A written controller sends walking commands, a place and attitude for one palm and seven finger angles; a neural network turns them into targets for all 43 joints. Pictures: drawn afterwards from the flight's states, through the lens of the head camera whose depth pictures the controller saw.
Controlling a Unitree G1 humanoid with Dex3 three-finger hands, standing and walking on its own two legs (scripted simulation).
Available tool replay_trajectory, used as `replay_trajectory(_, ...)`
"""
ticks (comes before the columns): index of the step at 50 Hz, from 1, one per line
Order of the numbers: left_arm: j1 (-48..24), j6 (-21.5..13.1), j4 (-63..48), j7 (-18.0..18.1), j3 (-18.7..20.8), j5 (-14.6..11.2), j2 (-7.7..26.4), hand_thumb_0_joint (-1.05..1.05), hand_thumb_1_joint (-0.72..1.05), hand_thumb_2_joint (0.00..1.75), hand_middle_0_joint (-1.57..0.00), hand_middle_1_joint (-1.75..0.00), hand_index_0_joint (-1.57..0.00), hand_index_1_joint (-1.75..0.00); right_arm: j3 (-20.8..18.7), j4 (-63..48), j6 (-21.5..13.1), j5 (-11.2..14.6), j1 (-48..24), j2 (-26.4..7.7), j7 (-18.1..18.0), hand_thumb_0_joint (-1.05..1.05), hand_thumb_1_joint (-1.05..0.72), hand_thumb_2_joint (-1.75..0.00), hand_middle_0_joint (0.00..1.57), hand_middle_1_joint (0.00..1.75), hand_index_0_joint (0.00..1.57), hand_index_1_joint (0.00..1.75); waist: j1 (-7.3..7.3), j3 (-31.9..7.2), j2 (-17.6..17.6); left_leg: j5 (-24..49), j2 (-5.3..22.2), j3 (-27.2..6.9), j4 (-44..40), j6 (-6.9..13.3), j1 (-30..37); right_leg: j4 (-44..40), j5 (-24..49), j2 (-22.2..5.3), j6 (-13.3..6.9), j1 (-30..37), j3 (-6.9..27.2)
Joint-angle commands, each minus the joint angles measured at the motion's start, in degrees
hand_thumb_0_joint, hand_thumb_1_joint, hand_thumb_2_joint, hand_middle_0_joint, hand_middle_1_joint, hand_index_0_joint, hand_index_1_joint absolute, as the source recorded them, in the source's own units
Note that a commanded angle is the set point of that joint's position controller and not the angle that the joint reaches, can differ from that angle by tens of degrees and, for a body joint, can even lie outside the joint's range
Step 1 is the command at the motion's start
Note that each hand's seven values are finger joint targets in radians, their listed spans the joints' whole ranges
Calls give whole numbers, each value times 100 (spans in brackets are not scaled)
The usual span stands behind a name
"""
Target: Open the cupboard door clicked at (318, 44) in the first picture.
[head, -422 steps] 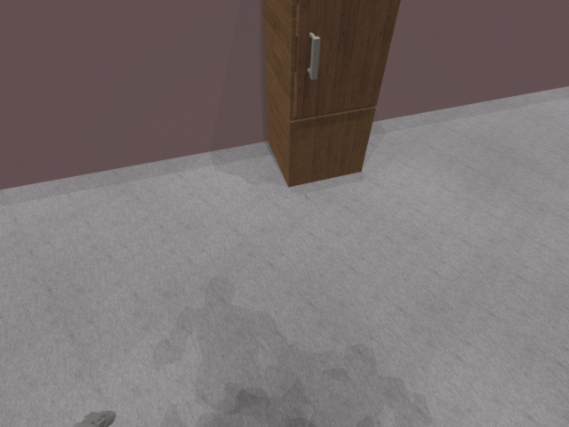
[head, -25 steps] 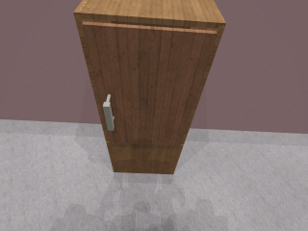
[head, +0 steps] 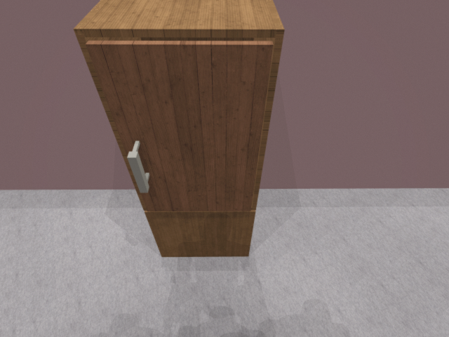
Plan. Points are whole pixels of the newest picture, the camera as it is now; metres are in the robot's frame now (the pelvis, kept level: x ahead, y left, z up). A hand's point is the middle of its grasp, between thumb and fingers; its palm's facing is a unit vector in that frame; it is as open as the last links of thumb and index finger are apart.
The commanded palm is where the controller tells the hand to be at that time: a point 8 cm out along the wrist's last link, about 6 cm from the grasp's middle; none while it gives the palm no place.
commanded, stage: come to a stop and stand still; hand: left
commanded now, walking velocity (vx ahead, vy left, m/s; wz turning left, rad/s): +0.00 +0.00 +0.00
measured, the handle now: (140, 167) +0.55 +0.25 -0.08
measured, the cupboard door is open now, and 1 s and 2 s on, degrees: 0 0 0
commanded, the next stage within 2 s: look again from close up in 0.06 s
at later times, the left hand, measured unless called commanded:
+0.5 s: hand out of the picture +0.05 +0.23 -0.18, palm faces +0.05 -0.97 -0.24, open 7.3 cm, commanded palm none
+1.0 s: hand (68, 329) +0.15 +0.27 -0.04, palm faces +0.26 -0.96 -0.10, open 7.6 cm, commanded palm +0.10 +0.31 -0.07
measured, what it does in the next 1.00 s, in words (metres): shifts its weight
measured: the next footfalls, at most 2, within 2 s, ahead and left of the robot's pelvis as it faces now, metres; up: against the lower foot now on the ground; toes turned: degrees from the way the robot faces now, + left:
none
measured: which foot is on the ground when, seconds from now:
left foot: down 0.00-1.00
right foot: down 0.00-1.00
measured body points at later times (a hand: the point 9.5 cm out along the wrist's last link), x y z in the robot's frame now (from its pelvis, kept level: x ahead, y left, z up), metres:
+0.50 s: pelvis +0.02 +0.04 -0.01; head +0.01 +0.04 +0.44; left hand +0.05 +0.28 -0.16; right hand +0.11 -0.21 -0.14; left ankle +0.05 +0.15 -0.74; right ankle -0.03 -0.10 -0.74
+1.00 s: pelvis -0.05 +0.06 -0.03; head -0.03 +0.06 +0.42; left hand +0.13 +0.32 -0.03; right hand +0.08 -0.18 -0.14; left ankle +0.05 +0.15 -0.74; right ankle -0.03 -0.09 -0.74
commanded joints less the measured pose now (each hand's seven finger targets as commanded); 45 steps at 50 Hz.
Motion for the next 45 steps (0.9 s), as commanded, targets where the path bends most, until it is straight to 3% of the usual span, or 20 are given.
replay_trajectory(1,352,-74,-139,52,101,-35,569,0,90,90,-20,-30,-20,-30,-57,-205,-141,7,184,-320,-36,0,-90,-90,20,30,20,30,112,490,-193,105,90,-231,-205,201,358,-1047,-232,-642,-108,-1011,645)
replay_trajectory(7,535,-96,-80,68,94,-25,454,0,90,90,-20,-30,-20,-30,-66,-202,-203,28,99,-334,-69,0,-90,-90,20,30,20,30,142,269,-70,518,172,-258,-213,254,517,-843,550,-590,-61,-718,512)
replay_trajectory(8,301,-276,-647,58,42,121,1724,0,90,90,-20,-30,-20,-30,-94,-1021,-193,-53,-360,-1138,48,0,-90,-90,20,30,20,30,15,1005,-55,28,-68,-574,121,237,-59,-1011,559,-556,-30,-974,481)
replay_trajectory(9,214,-311,-625,95,207,89,1184,0,90,90,-20,-30,-20,-30,-191,-1130,-321,-90,-452,-958,-8,0,-90,-90,20,30,20,30,67,42,633,332,66,-366,436,275,157,-533,864,-831,-182,-788,776)
replay_trajectory(10,256,-347,-681,106,163,68,1111,0,90,90,-20,-30,-20,-30,-148,-1138,-356,-89,-241,-723,-45,0,-90,-90,20,30,20,30,29,-611,473,695,2,-412,654,301,127,-381,1759,-849,-245,-267,759)
replay_trajectory(11,411,-328,-702,110,178,64,953,0,90,90,-20,-30,-20,-30,-126,-1180,-345,-75,-144,-536,-57,0,-90,-90,20,30,20,30,71,-758,-82,541,-60,-312,709,297,-12,-280,2322,-922,-262,-82,795)
replay_trajectory(13,541,-289,-736,115,129,72,865,0,90,90,-20,-30,-20,-30,-84,-1287,-306,-71,-188,-460,-33,0,-90,-90,20,30,20,30,109,-522,-818,299,-149,-188,677,327,-180,-118,3247,-947,-262,-20,757)
replay_trajectory(15,560,-227,-849,124,163,86,907,0,90,90,-20,-30,-20,-30,-141,-1357,-280,-33,-271,-599,-41,0,-90,-90,20,30,20,30,132,-205,-807,602,-128,-129,632,370,-208,81,3536,-835,-173,-106,554)
replay_trajectory(18,666,-136,-1054,136,160,105,911,0,90,90,-20,-30,-20,-30,-168,-1427,-247,-33,-349,-764,-27,0,-90,-90,20,30,20,30,163,-236,-365,1678,33,-166,645,458,222,218,2938,-649,-79,-286,411)
replay_trajectory(20,576,-89,-1191,130,174,85,1008,0,90,90,-20,-30,-20,-30,-216,-1496,-222,-31,-447,-974,-24,0,-90,-90,20,30,20,30,148,-108,-99,1849,132,-268,612,490,299,169,2105,-561,-32,-517,341)
replay_trajectory(24,467,-64,-1331,97,167,85,1122,0,90,90,-20,-30,-20,-30,-224,-1642,-229,-46,-766,-1140,8,0,-90,-90,20,30,20,30,198,-113,89,1603,172,-378,464,527,292,43,1413,-514,11,-561,344)
replay_trajectory(31,174,-37,-1392,25,153,92,1310,0,90,90,-20,-30,-20,-30,-215,-1779,-211,-41,-1070,-1343,78,0,-90,-90,20,30,20,30,189,151,119,-121,150,-578,-183,493,-65,-280,369,-510,73,-639,354)
replay_trajectory(36,286,-36,-1272,1,140,98,1274,0,90,90,-20,-30,-20,-30,-214,-1713,-212,-37,-1065,-1372,104,0,-90,-90,20,30,20,30,226,52,175,-911,199,-757,-623,493,-129,-359,245,-521,114,-515,264)
replay_trajectory(39,354,-44,-1178,4,121,100,1240,0,90,90,-20,-30,-20,-30,-215,-1625,-203,-22,-999,-1347,114,0,-90,-90,20,30,20,30,227,31,98,-1070,196,-774,-733,479,-108,-421,218,-537,125,-491,275)
replay_trajectory(40,393,-109,-1077,229,8,156,1093,0,90,90,-20,-30,-20,-30,-125,-1852,-224,33,-1035,-1380,81,0,-90,-90,20,30,20,30,211,569,31,-71,220,-338,271,310,-133,-475,592,-631,44,-947,489)
replay_trajectory(41,-4127,-1354,-9848,272,1615,-822,2942,0,88,89,-20,-32,-20,-32,-249,-3609,-1036,346,-1014,-1824,-88,0,-90,-90,20,30,20,30,-492,-2317,839,328,-291,-577,-64,295,1558,241,1229,-110,-55,-980,-375)
replay_trajectory(42,-596,-1158,-8272,315,1153,-506,2247,0,85,88,-20,-33,-20,-33,-23,-3413,-1594,318,-1266,-1495,-311,0,-90,-90,20,30,20,30,350,-2254,1496,-46,135,-973,-298,164,2022,1009,118,-41,-51,-1565,-350)
replay_trajectory(43,727,-541,-7423,386,376,-729,1009,0,83,87,-21,-34,-21,-34,-31,-3261,-1790,381,-1378,-1287,-296,0,-90,-90,20,30,20,30,105,-1441,1312,-1451,-33,-1127,-632,-44,809,1303,-538,43,-5,-2030,-390)
replay_trajectory(44,426,-610,-7052,321,99,-955,406,0,81,86,-21,-36,-21,-36,-15,-3185,-1880,438,-1192,-1312,-289,0,-90,-90,20,30,20,30,-136,-363,788,-2055,-163,-947,-468,142,87,1167,-457,38,12,-2227,-340)
replay_trajectory(45,29,-972,-7067,253,365,-1031,684,0,78,85,-21,-37,-21,-37,-89,-3363,-1945,344,-1258,-1473,-306,0,-90,-90,20,30,20,30,-160,-6,730,-2223,-285,-912,-7,184,-416,887,-579,65,28,-2424,-389)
